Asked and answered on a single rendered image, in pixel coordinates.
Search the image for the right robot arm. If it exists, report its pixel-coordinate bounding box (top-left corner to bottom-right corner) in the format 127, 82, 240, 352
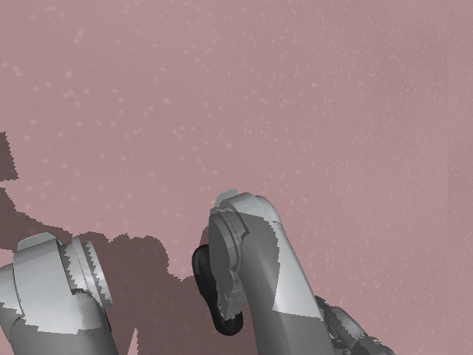
351, 337, 395, 355

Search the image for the right robot hand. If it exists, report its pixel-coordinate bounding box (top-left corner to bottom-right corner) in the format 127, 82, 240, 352
315, 296, 368, 355

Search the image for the right robot foot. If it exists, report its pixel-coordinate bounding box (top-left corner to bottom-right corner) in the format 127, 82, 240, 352
192, 244, 243, 336

